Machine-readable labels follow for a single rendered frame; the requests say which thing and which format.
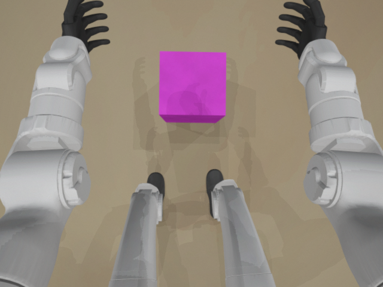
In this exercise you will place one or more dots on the robot right forearm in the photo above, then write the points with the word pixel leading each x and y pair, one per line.
pixel 334 106

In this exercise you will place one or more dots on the right robot shin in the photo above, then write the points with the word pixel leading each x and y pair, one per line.
pixel 228 182

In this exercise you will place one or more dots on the right robot hand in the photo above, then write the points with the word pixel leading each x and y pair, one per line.
pixel 312 27

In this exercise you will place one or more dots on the robot left forearm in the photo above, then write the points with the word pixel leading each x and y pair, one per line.
pixel 57 101

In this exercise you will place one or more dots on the left robot hand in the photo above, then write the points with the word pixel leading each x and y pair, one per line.
pixel 74 23

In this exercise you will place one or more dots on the left robot shin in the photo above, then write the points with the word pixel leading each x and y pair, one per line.
pixel 144 186

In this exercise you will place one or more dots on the robot left upper arm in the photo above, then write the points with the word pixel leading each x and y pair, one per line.
pixel 39 190

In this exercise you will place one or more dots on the carton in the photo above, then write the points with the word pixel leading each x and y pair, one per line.
pixel 192 86

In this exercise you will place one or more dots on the robot right upper arm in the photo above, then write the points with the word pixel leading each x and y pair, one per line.
pixel 349 188

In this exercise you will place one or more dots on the robot shin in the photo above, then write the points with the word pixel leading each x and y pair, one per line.
pixel 144 186
pixel 228 182

